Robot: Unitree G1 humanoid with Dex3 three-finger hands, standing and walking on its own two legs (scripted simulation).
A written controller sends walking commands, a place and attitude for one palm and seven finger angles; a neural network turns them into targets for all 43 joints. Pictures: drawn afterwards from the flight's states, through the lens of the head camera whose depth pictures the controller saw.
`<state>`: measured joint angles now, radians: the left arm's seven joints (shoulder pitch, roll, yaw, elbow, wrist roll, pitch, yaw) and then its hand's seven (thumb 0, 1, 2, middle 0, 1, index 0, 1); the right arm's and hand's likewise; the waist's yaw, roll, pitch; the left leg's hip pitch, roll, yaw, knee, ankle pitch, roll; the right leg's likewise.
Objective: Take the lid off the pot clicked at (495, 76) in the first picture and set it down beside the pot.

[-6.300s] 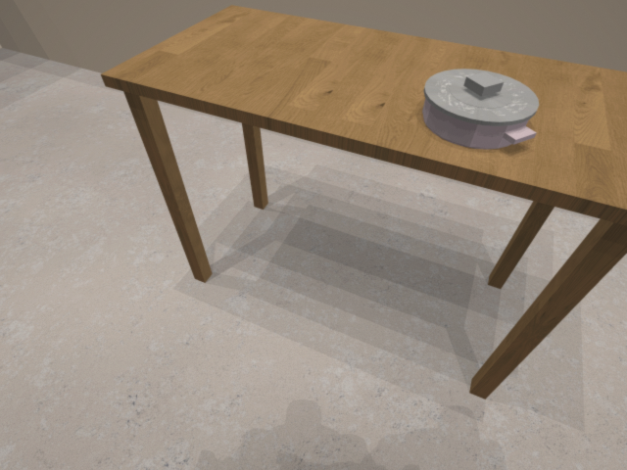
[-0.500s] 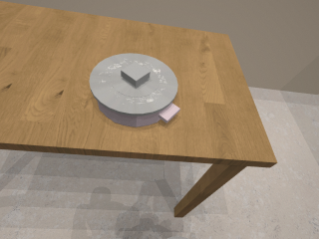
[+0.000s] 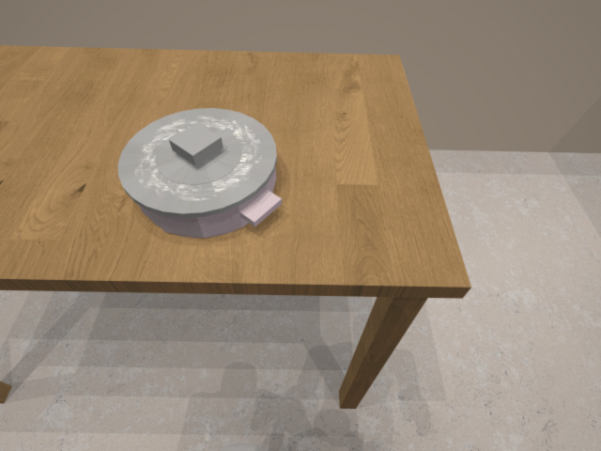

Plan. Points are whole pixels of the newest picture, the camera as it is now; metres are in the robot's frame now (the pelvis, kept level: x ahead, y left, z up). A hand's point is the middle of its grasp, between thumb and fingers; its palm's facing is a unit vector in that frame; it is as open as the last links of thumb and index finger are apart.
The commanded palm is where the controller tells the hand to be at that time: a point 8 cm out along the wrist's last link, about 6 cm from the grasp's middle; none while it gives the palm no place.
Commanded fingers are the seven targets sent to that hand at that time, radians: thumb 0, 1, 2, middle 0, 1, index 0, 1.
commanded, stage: come to a stop and stand still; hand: left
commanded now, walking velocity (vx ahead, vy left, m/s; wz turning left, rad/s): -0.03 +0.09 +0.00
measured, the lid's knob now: (196, 143) +0.46 +0.17 +0.15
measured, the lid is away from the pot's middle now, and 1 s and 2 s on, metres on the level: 0.00 0.00 0.00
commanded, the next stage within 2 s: look again from close up in 0.78 s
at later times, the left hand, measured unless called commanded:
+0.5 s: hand out of the picture +0.03 +0.24 -0.18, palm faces +0.03 -0.98 -0.19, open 7.4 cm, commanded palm none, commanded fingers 0.00 0.90 0.90 -0.20 -0.30 -0.20 -0.30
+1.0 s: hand out of the picture -0.03 +0.26 -0.18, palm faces +0.04 -0.98 -0.18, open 7.4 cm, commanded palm none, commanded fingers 0.00 0.90 0.90 -0.20 -0.30 -0.20 -0.30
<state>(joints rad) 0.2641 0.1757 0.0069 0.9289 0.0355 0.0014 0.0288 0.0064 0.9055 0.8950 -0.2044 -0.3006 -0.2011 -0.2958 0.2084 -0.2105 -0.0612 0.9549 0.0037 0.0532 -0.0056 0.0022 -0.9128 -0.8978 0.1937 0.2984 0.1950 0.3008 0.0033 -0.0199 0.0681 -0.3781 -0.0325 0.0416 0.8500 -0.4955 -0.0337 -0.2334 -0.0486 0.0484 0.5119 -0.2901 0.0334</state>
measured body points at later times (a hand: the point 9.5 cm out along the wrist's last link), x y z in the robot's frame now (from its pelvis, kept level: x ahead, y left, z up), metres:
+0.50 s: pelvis -0.01 +0.07 +0.00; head +0.02 +0.08 +0.45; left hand +0.02 +0.29 -0.16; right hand +0.04 -0.16 -0.15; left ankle +0.00 +0.10 -0.74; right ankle -0.06 -0.07 -0.74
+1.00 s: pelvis -0.01 +0.09 +0.00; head +0.02 +0.11 +0.45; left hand -0.03 +0.31 -0.17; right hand -0.02 -0.12 -0.15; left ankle +0.00 +0.10 -0.74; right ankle -0.06 -0.07 -0.73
